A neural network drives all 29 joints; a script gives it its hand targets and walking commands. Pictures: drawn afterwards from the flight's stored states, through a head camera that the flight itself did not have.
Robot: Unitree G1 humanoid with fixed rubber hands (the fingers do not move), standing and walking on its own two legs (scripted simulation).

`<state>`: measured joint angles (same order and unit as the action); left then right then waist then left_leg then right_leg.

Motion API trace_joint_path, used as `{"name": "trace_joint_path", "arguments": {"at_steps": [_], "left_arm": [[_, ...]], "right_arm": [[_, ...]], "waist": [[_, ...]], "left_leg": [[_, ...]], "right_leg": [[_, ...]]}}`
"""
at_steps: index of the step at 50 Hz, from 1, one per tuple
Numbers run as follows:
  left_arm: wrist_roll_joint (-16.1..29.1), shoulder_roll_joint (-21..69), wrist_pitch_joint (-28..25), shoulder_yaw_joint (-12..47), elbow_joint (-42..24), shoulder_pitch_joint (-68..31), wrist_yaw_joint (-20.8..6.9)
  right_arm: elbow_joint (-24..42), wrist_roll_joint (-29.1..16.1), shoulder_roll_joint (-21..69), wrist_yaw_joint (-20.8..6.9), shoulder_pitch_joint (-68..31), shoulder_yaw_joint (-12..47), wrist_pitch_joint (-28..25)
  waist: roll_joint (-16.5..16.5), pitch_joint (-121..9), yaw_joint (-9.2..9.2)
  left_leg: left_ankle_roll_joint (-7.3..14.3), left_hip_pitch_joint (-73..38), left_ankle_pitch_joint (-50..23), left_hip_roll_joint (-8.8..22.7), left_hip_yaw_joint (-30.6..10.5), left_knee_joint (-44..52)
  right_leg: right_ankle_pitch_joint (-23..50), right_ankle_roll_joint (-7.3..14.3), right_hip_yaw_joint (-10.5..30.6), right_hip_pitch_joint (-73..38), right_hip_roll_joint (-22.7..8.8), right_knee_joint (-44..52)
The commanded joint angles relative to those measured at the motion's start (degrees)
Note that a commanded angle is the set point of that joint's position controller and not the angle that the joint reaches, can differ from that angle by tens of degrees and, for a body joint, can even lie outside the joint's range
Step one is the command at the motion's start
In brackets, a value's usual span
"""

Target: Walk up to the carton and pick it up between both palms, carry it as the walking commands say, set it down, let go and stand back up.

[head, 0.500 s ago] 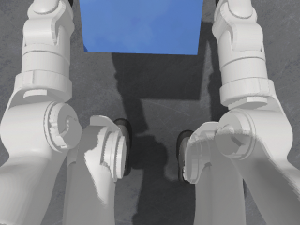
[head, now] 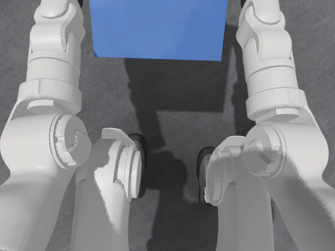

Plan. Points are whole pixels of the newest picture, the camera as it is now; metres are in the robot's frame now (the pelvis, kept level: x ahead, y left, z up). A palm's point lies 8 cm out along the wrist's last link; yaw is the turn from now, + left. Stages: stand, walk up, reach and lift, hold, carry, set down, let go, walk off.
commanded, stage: set down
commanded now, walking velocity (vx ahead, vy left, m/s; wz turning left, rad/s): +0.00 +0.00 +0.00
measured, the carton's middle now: (162, 2) +0.56 +0.06 -0.23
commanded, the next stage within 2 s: let go in 1.84 s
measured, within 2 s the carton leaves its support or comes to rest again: rests again in 0.18 s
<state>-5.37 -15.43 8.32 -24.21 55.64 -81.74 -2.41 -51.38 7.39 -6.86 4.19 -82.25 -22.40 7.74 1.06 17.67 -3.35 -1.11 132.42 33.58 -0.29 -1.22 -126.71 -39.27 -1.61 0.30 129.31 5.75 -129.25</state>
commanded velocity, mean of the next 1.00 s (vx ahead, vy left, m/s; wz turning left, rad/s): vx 0.00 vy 0.00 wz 0.00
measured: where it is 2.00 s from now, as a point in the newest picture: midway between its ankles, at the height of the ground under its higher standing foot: (171, 182)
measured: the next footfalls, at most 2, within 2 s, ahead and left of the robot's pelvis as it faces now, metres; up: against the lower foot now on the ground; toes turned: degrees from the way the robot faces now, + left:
none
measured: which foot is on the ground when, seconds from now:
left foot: down 0.00-1.00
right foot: down 0.00-1.00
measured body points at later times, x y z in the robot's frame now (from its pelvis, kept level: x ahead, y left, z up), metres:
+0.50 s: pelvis -0.03 +0.00 +0.00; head +0.34 +0.02 +0.24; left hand +0.52 +0.23 -0.17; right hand +0.55 -0.12 -0.17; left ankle +0.10 +0.12 -0.33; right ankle +0.08 -0.11 -0.33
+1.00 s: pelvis -0.03 +0.00 +0.09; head +0.33 +0.03 +0.34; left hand +0.53 +0.25 -0.05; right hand +0.56 -0.13 -0.04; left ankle +0.10 +0.12 -0.33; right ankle +0.08 -0.11 -0.33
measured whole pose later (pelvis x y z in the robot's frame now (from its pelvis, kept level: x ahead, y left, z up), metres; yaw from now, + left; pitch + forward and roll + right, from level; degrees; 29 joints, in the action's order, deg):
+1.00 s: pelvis -0.03 +0.00 +0.09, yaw +1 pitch +28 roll -2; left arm 10.7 -24.8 12.6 -8.6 50.6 -83.5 5.8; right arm -48.8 -10.7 -21.1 9.5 -84.2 -7.1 13.7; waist -0.2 29.9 -2.7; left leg -0.5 110.9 28.9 -1.8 -2.6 -111.4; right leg -34.8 -1.5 -0.3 106.8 4.0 -112.9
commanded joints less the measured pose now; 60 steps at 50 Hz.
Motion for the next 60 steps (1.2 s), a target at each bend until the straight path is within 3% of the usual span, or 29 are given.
{"name": "trace_joint_path", "arguments": {"at_steps": [1, 3, 7, 10, 11, 13, 15, 16, 17, 18, 20, 21, 23, 26, 31, 35, 41, 45, 54, 60], "left_arm": [[0.79, 27.8, 1.05, 13.26, 5.45, -8.8, -7.18], [0.73, 20.05, 0.0, 11.29, 6.95, -6.11, -4.72], [2.81, -4.68, -3.85, 7.73, 5.25, -5.49, 3.01], [8.96, -9.74, -6.6, 9.76, -0.69, -12.41, 6.5], [11.18, -11.07, -7.52, 11.04, -3.9, -15.67, 7.43], [14.85, -12.33, -8.14, 13.97, -6.01, -19.68, 8.34], [17.88, -11.86, -6.68, 17.0, -3.15, -21.14, 8.39], [18.49, -11.47, -5.26, 18.37, 3.76, -19.78, 8.1], [19.32, -11.03, -5.27, 18.61, 4.18, -20.19, 7.63], [19.05, -12.78, -5.53, 17.67, 2.11, -23.02, 7.53], [18.75, -15.84, -6.61, 16.74, -1.33, -26.21, 7.71], [18.04, -16.93, -6.76, 15.5, 1.68, -25.68, 7.89], [16.8, -18.43, -6.24, 13.9, 7.11, -24.88, 7.88], [16.59, -19.03, -5.94, 13.55, 8.72, -24.12, 7.87], [18.77, -16.97, -4.63, 16.13, 5.83, -22.29, 7.63], [19.07, -17.45, -2.63, 17.17, -5.99, -22.65, 8.45], [16.82, -17.71, 1.06, 14.66, -14.03, -19.89, 9.04], [16.21, -15.85, 2.29, 14.92, -13.05, -19.06, 8.23], [15.08, -17.35, 5.54, 12.73, -12.73, -18.82, 8.01], [15.35, -18.41, 7.71, 11.9, -16.64, -18.77, 7.8]], "right_arm": [[-6.16, -1.26, 25.66, -6.45, -8.87, 13.99, 1.41], [-7.53, -1.79, 16.23, -4.19, -7.39, 12.2, 0.58], [-5.74, -5.17, -8.39, 2.59, -6.33, 9.78, -2.25], [2.53, -10.22, -11.92, 5.16, -14.22, 13.34, -4.72], [6.04, -12.69, -13.59, 5.74, -17.0, 14.62, -5.46], [5.11, -17.6, -14.42, 5.65, -19.21, 18.26, -5.46], [-0.22, -20.32, -14.49, 5.16, -20.03, 20.74, -3.76], [-7.76, -20.82, -13.89, 4.83, -19.17, 20.73, -2.03], [-8.01, -21.58, -13.19, 4.22, -19.35, 21.45, -1.75], [-3.55, -21.53, -14.24, 4.34, -23.52, 21.6, -2.13], [0.83, -21.7, -17.78, 4.63, -27.5, 19.26, -3.31], [-2.36, -21.16, -18.58, 4.75, -26.93, 18.76, -3.28], [-8.12, -19.06, -20.69, 4.68, -25.27, 17.81, -2.93], [-6.19, -19.37, -19.94, 4.85, -26.27, 18.82, -2.57], [-1.21, -21.25, -18.98, 5.69, -25.03, 21.03, -1.78], [7.75, -22.2, -19.82, 6.45, -23.78, 19.72, -0.02], [9.4, -17.85, -22.21, 6.49, -18.74, 14.54, 3.25], [7.97, -17.65, -20.16, 5.38, -17.14, 14.34, 4.23], [12.39, -17.5, -20.92, 5.4, -19.6, 14.21, 7.42], [16.49, -18.14, -21.41, 5.38, -19.52, 14.61, 9.95]], "waist": [[2.27, -54.97, -1.26], [2.32, -55.15, -1.38], [0.06, -59.5, -1.48], [1.54, -69.53, -0.86], [-0.28, -75.35, -0.67], [-2.23, -81.91, -1.79], [-2.84, -80.94, -2.26], [-2.74, -73.59, -1.42], [-2.24, -69.65, -1.62], [-0.69, -69.92, -2.42], [-0.91, -71.86, -1.48], [-0.45, -70.59, -2.42], [0.3, -67.99, -2.07], [2.1, -70.37, -2.62], [2.08, -82.35, -2.32], [-1.8, -94.4, -1.26], [-4.02, -93.3, 1.95], [-4.65, -91.72, 2.49], [-2.22, -100.86, 0.1], [-0.87, -106.71, -0.1]], "left_leg": [[-0.8, -32.75, -22.35, -3.62, 3.5, 8.39], [-1.1, -34.59, -21.76, -3.37, 3.41, 8.86], [-2.17, -38.66, -23.09, -2.79, 3.62, 9.64], [-1.35, -44.21, -29.05, -2.79, 2.5, 8.17], [-1.3, -47.93, -32.72, -2.6, 2.48, 7.05], [-0.81, -53.7, -35.38, -2.18, 2.05, 6.84], [-0.61, -54.61, -29.94, -1.6, 1.98, 7.86], [-0.41, -51.6, -23.51, -1.09, 1.98, 8.98], [-0.32, -49.98, -23.43, -1.2, 2.47, 8.77], [-0.17, -47.58, -22.79, -1.18, 2.47, 8.99], [-0.08, -46.03, -22.19, -0.98, 2.46, 8.99], [-0.08, -45.28, -21.89, -0.95, 2.53, 8.48], [-0.26, -43.22, -18.39, -0.76, 2.39, 8.25], [0.2, -43.65, -17.81, -0.52, 2.95, 8.87], [0.9, -51.6, -22.96, -0.9, 3.6, 10.39], [0.66, -62.14, -27.33, -1.67, 4.0, 12.89], [0.22, -65.01, -26.28, -2.65, 2.9, 18.16], [0.35, -65.99, -25.6, -3.14, 2.46, 21.49], [0.72, -70.81, -25.53, -3.84, 2.9, 29.4], [0.86, -75.0, -25.64, -4.15, 3.52, 35.12]], "right_leg": [[22.13, -1.07, -2.62, -25.78, 2.5, 11.76], [20.38, -1.44, -2.95, -25.74, 2.04, 11.86], [21.42, -1.82, -2.75, -29.82, 1.2, 12.51], [26.83, -1.58, -3.15, -32.12, 0.92, 11.64], [29.64, -1.03, -2.64, -33.45, 0.79, 11.31], [30.22, -0.35, -2.55, -34.47, 0.43, 10.6], [24.24, 0.37, -2.42, -34.61, -0.16, 11.62], [18.21, 0.63, -2.56, -32.61, -0.69, 12.6], [18.46, 0.43, -2.29, -32.06, -1.11, 12.87], [18.43, 0.14, -1.83, -33.57, -1.42, 13.25], [19.83, -0.07, -2.02, -33.35, -1.65, 12.78], [19.39, -0.26, -1.71, -32.55, -1.89, 12.54], [16.34, -0.58, -1.77, -31.66, -2.17, 12.17], [15.28, -1.08, -2.22, -33.49, -2.24, 12.98], [19.56, -0.88, -4.0, -39.87, -1.56, 14.04], [22.78, -0.02, -5.28, -43.91, -0.51, 16.25], [20.62, 1.01, -5.38, -42.02, -0.05, 21.23], [19.63, 1.16, -4.93, -40.97, 0.3, 24.9], [19.6, 0.86, -3.97, -51.05, 0.92, 32.87], [20.95, 0.59, -3.65, -58.57, 1.01, 38.36]]}}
